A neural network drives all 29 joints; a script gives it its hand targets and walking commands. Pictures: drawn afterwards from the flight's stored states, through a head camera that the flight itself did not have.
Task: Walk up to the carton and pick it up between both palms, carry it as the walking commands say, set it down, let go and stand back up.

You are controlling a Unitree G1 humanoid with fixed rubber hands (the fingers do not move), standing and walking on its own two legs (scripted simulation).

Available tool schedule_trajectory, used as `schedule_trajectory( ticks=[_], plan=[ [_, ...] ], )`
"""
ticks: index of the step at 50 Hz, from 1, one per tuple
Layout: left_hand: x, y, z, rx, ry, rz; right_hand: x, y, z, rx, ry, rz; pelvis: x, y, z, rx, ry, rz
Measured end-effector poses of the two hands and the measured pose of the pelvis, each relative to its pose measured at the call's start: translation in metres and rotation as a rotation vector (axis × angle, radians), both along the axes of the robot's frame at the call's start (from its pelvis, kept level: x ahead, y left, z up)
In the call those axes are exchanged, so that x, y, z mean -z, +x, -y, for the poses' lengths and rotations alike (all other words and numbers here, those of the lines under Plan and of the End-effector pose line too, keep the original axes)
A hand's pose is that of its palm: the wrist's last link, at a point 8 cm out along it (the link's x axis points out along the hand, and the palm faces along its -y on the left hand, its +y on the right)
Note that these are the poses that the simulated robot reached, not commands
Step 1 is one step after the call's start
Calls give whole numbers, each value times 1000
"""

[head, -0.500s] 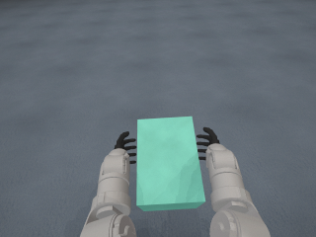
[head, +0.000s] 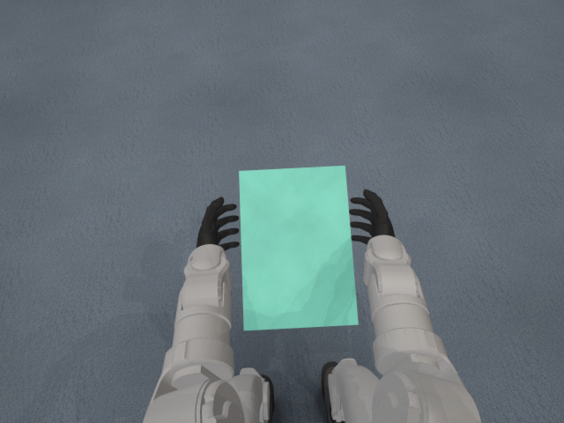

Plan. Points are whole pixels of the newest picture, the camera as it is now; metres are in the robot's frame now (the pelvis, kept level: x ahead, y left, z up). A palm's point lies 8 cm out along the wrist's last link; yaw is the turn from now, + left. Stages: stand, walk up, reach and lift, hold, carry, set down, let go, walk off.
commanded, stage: set down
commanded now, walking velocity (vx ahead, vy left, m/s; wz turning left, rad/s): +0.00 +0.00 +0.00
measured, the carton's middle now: (294, 247) +0.38 +0.00 -0.12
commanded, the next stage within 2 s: none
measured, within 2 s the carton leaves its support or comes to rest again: neither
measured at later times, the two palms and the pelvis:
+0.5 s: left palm (225, 251) +0.38 +0.12 -0.12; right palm (365, 250) +0.37 -0.13 -0.12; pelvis +0.00 +0.01 -0.07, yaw +0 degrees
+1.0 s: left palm (235, 255) +0.40 +0.12 -0.21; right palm (357, 255) +0.39 -0.13 -0.21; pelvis -0.02 -0.01 -0.15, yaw +0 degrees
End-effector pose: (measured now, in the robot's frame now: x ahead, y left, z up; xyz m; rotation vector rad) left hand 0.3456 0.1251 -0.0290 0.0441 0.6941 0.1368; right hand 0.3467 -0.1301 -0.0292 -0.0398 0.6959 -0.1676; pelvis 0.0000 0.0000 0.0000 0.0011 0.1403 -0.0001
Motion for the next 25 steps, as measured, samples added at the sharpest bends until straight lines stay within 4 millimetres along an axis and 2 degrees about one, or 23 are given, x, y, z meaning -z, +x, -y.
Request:
schedule_trajectory(
  ticks=[12,25],
  plan=[
    [50,12,-1,-25,-15,27,51,9,-3,28,21,30,29,-2,-6,-5,1,-189],
    [94,30,3,-48,-19,51,96,20,-2,70,45,51,70,-2,-5,-3,9,-326]
  ],
)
